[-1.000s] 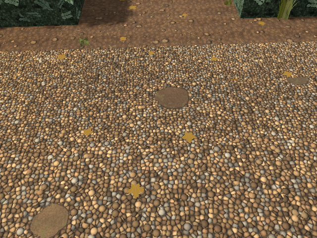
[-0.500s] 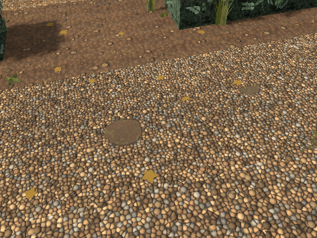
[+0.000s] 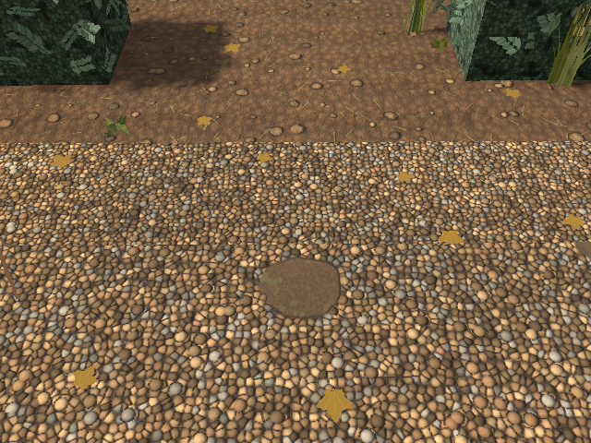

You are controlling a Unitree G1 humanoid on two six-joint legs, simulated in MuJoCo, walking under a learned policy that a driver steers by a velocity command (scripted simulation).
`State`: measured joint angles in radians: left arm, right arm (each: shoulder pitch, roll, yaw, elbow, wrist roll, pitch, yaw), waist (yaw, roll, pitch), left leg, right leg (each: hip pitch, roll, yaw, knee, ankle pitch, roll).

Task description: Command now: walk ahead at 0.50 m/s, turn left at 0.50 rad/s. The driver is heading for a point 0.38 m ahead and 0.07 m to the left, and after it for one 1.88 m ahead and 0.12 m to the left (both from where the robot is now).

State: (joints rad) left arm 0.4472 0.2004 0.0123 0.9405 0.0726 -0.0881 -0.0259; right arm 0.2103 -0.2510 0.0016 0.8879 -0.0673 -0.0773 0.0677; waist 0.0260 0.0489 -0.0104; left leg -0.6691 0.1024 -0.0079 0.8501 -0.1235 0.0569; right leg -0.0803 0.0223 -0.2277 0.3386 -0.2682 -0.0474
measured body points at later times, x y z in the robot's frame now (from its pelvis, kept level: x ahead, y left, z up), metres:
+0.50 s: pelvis +0.29 +0.10 +0.00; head +0.30 +0.09 +0.45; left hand +0.39 +0.35 -0.12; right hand +0.30 -0.14 -0.15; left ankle +0.28 +0.17 -0.74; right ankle +0.42 -0.03 -0.68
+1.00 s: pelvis +0.67 +0.05 -0.18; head +0.68 +0.05 +0.27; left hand +0.79 +0.30 -0.31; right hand +0.53 -0.14 -0.32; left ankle +0.45 +0.20 -0.63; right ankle +0.72 -0.03 -0.92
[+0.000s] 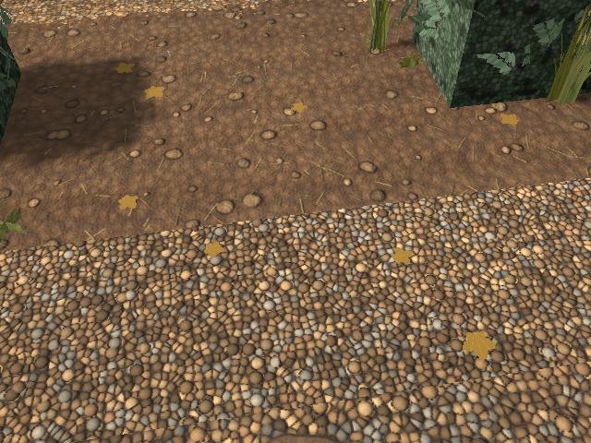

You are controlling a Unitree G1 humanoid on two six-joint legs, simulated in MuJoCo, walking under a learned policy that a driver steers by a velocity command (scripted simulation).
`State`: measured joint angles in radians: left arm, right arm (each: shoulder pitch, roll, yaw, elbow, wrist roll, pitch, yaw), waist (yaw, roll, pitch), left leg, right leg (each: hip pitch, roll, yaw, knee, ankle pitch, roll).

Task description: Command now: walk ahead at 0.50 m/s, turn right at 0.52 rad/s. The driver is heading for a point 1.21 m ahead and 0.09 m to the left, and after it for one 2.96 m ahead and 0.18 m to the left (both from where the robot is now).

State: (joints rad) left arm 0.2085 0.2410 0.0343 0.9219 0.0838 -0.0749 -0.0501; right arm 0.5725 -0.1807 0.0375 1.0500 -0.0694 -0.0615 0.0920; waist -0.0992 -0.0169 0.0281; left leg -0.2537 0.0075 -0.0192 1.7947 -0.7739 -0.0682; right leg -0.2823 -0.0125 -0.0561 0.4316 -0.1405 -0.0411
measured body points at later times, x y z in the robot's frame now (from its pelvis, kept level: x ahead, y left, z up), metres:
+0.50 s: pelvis +0.29 +0.06 +0.00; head +0.31 +0.05 +0.45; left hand +0.44 +0.28 -0.13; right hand +0.26 -0.19 -0.14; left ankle +0.34 +0.13 -0.74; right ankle +0.29 -0.09 -0.67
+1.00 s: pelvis +0.52 -0.01 -0.02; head +0.52 -0.01 +0.43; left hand +0.54 +0.22 -0.16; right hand +0.61 -0.26 -0.15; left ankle +0.54 +0.11 -0.67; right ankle +0.46 -0.12 -0.74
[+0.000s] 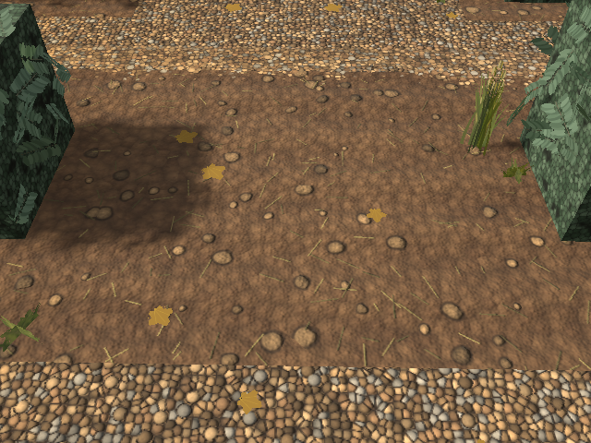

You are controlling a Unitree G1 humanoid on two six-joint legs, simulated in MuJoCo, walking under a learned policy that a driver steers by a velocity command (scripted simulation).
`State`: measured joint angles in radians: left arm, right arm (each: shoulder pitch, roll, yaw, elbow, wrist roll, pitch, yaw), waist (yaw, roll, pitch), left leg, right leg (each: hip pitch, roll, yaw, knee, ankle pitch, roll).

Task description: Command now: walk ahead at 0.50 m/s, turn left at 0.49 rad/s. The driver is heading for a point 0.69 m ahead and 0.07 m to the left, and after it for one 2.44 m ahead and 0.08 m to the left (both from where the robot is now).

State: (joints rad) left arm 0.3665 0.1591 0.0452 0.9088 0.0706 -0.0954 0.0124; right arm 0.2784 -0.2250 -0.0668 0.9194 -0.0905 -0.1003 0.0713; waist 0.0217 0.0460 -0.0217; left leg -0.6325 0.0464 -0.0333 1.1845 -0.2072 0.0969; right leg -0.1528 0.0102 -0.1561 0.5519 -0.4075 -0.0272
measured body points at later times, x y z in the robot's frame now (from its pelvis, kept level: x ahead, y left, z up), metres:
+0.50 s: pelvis +0.28 +0.06 -0.18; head +0.32 +0.07 +0.27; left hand +0.30 +0.34 -0.31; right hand +0.43 -0.14 -0.32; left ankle +0.30 +0.15 -0.90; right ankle +0.33 -0.10 -0.78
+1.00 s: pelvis +0.54 +0.00 -0.16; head +0.59 -0.03 +0.29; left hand +0.61 +0.27 -0.27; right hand +0.71 -0.26 -0.28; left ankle +0.60 +0.18 -0.83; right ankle +0.56 -0.06 -0.90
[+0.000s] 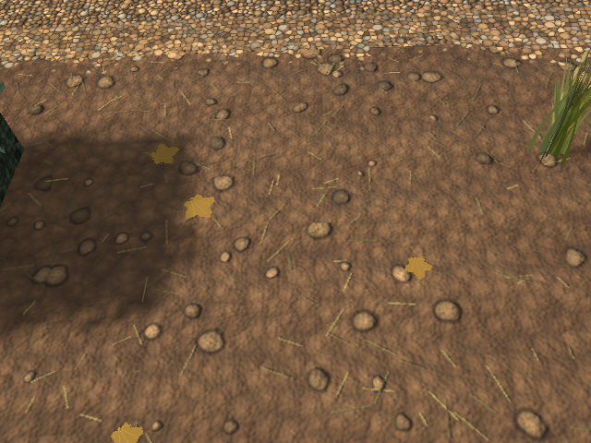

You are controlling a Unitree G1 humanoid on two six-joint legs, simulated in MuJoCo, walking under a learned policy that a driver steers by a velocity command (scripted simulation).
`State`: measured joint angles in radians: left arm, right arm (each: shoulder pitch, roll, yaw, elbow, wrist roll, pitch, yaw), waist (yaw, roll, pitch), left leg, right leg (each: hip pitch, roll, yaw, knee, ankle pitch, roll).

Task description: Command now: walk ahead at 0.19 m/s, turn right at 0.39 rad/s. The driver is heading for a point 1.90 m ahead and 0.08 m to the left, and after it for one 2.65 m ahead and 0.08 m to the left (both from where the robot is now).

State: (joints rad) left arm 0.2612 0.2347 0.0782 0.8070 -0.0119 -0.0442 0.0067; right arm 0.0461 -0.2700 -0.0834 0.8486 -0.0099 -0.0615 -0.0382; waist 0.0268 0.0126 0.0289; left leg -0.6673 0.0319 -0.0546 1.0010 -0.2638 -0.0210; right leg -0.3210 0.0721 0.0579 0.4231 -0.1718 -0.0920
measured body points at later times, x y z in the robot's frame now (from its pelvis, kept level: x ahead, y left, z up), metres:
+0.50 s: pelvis +0.12 +0.01 -0.01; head +0.16 +0.01 +0.44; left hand +0.27 +0.26 -0.14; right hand +0.25 -0.25 -0.14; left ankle +0.21 +0.12 -0.74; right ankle +0.09 -0.13 -0.73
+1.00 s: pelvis +0.16 -0.03 -0.01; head +0.18 -0.04 +0.44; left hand +0.24 +0.21 -0.15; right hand +0.23 -0.30 -0.15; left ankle +0.21 +0.12 -0.74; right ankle +0.11 -0.14 -0.74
